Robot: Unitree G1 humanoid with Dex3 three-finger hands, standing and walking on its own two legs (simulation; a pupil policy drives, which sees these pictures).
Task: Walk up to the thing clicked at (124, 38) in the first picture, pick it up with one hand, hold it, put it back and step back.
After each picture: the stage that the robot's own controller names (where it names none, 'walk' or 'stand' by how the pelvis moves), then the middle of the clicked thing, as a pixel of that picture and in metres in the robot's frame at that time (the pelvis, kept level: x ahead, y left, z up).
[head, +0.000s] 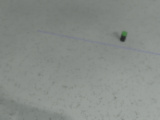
stand; (123, 36) +1.52 -0.50 -0.72
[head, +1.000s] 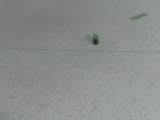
walk; (95, 39) +1.47 -0.04 -0.69
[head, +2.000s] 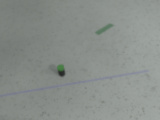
walk; (61, 70) +0.96 +0.26 -0.71
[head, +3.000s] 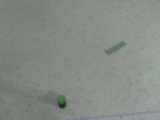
walk; (61, 101) +0.59 +0.20 -0.69
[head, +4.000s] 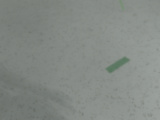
stand; out of the picture +0.40 +0.19 -0.70
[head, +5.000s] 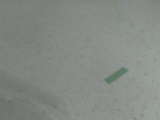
stand; out of the picture +0.34 +0.19 -0.72
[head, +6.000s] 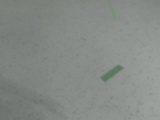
stand; out of the picture +0.36 +0.21 -0.73
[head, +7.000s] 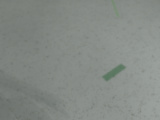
stand; out of the picture +0.35 +0.20 -0.73
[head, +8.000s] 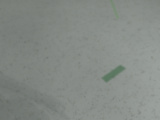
stand; out of the picture +0.35 +0.20 -0.73
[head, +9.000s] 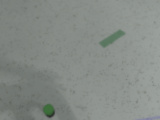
go down; (49, 111) +0.38 +0.19 -0.61
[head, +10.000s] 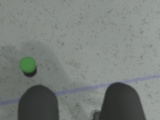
go down; (29, 67) +0.44 +0.22 -0.31
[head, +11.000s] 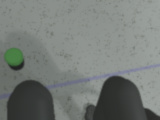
close in; (15, 60) +0.44 +0.23 -0.28
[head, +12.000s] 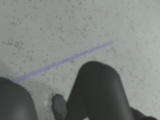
close; out of the picture +0.43 +0.27 -0.22
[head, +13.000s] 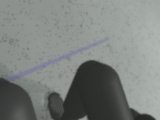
close; out of the picture +0.41 +0.27 -0.23
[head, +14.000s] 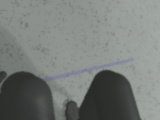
lift; out of the picture +0.35 +0.25 -0.18
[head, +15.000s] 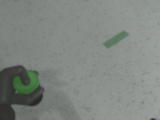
lift; (29, 89) +0.32 +0.18 +0.01
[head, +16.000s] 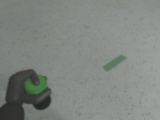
hold; (39, 93) +0.33 +0.16 +0.01
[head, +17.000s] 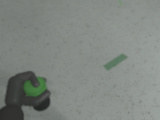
hold; (38, 94) +0.32 +0.17 +0.00
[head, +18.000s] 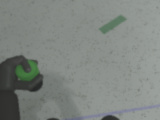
crouch; (30, 77) +0.38 +0.18 -0.06
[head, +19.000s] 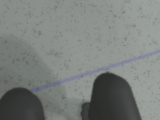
lower; out of the picture +0.48 +0.26 -0.10
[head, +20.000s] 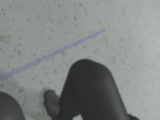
lower; out of the picture +0.44 +0.28 -0.23
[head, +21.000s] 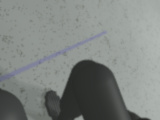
lower; out of the picture +0.44 +0.28 -0.23
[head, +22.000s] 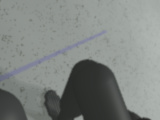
lower; out of the picture +0.44 +0.28 -0.23
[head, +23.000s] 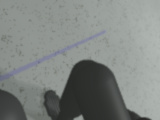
lower; out of the picture +0.44 +0.29 -0.23
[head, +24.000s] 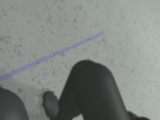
open; out of the picture +0.44 +0.26 -0.24
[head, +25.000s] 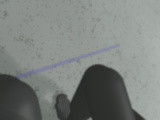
stand; out of the picture +0.44 +0.25 -0.24
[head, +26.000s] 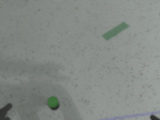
stand; (53, 103) +0.41 +0.17 -0.57
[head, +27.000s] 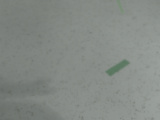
stand; out of the picture +0.39 +0.16 -0.67
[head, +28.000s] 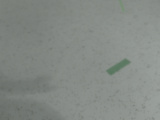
stand; out of the picture +0.39 +0.16 -0.67
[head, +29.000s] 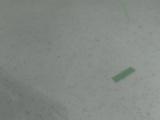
stand; out of the picture +0.41 +0.14 -0.72
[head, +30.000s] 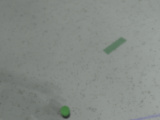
walk; (65, 112) +0.44 +0.13 -0.70
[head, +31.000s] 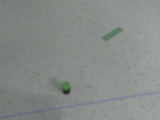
walk; (66, 88) +0.65 +0.13 -0.69
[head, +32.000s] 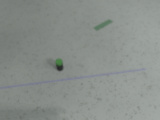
stand; (59, 65) +0.96 +0.25 -0.69
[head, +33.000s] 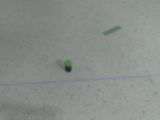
stand; (68, 66) +1.01 +0.17 -0.72
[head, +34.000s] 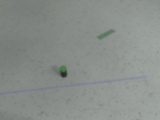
stand; (63, 71) +1.00 +0.21 -0.73
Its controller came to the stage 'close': yes
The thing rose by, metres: 0.72
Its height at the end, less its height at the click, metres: +0.00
